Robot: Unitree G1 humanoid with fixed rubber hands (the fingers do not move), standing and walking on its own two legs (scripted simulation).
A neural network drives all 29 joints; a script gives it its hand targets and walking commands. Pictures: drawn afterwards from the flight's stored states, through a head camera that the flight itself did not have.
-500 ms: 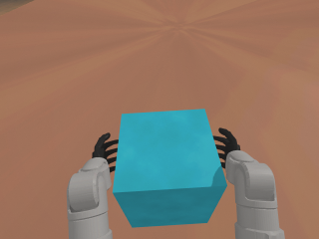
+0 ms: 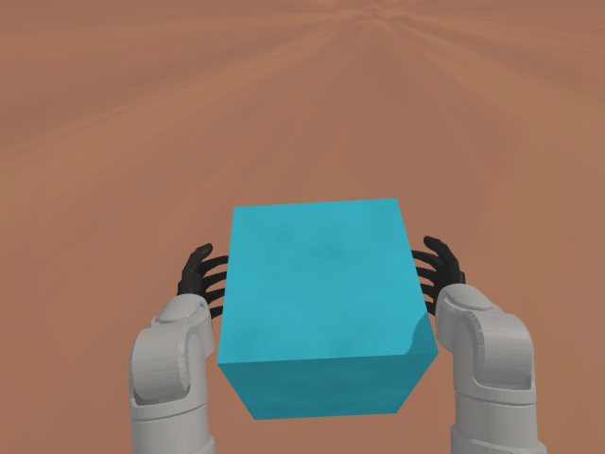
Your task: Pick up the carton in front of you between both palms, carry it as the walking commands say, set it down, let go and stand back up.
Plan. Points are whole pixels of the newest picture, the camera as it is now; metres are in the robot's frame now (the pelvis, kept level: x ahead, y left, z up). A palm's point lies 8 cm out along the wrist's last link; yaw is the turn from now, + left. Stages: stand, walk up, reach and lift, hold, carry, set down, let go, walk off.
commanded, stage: carry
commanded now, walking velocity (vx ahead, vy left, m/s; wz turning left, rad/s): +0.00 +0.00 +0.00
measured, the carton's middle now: (320, 316) +0.29 +0.00 +0.00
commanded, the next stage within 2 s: none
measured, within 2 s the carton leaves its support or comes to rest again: neither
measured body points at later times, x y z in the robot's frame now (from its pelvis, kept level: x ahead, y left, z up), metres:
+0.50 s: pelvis +0.12 +0.04 +0.01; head +0.12 +0.04 +0.46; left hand +0.41 +0.18 +0.10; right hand +0.40 -0.12 +0.10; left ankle -0.01 +0.12 -0.66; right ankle +0.10 -0.04 -0.73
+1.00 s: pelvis +0.18 +0.08 -0.01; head +0.20 +0.08 +0.44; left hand +0.48 +0.22 +0.04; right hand +0.47 -0.08 +0.04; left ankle +0.22 +0.17 -0.74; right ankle +0.10 -0.04 -0.74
